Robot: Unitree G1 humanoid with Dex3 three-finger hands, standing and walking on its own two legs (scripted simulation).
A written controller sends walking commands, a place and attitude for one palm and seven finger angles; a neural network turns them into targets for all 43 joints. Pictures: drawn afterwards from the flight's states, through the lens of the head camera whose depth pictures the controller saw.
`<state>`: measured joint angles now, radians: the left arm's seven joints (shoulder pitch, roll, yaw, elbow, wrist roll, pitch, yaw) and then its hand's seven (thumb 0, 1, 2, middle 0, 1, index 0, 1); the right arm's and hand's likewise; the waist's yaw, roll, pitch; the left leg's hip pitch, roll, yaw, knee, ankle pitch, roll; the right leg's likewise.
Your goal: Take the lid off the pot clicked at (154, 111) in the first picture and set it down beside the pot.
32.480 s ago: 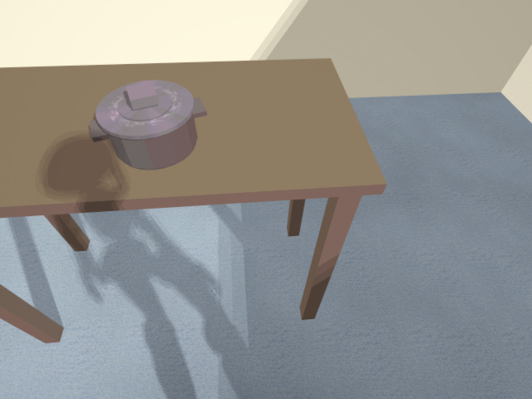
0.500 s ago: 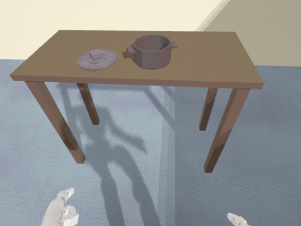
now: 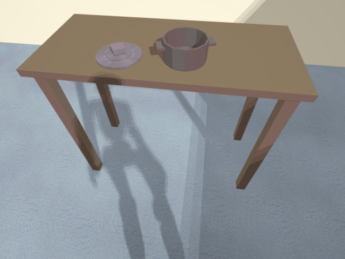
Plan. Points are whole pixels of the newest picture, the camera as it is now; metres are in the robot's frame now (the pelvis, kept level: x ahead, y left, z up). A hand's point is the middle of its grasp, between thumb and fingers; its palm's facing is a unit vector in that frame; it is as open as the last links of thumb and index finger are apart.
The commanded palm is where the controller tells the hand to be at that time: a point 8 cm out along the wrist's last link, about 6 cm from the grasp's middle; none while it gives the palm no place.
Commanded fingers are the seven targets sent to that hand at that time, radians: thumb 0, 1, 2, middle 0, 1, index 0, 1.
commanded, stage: let the arm hang, fingers relaxed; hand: left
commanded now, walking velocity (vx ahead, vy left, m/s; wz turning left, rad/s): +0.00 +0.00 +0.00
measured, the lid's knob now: (117, 48) +0.78 +0.25 +0.06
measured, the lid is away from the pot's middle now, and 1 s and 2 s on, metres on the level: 0.25 0.25 0.25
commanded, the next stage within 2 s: look to check the result in 0.38 s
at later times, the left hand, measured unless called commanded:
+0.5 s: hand out of the picture +0.00 +0.16 -0.18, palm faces +0.04 -0.98 -0.19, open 7.3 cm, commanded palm none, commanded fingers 0.00 0.90 0.90 -0.20 -0.30 -0.20 -0.30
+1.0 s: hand out of the picture -0.01 +0.15 -0.18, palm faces +0.04 -0.98 -0.17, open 7.3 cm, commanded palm none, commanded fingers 0.00 0.90 0.90 -0.20 -0.30 -0.20 -0.30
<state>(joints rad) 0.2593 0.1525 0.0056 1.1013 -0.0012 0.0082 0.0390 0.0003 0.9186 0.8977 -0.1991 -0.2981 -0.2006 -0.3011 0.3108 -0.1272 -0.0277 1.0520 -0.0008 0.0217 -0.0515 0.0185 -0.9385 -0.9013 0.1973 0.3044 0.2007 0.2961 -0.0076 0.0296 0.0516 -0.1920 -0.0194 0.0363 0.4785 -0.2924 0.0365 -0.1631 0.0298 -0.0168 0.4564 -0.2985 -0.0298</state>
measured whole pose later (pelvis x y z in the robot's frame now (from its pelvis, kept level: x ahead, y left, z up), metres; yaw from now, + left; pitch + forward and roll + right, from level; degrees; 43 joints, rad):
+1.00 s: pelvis +0.01 -0.01 +0.00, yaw -1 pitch +0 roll +0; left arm 0.29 0.11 0.02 1.15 0.00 0.00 0.05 0.01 0.92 0.90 -0.20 -0.30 -0.20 -0.30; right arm 0.32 -0.10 -0.03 1.11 0.00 0.00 -0.05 0.01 -0.92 -0.90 0.19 0.30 0.20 0.30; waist -0.01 0.00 0.03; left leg -0.16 0.00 0.04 0.46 -0.29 0.02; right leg -0.14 0.05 -0.01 0.43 -0.29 -0.05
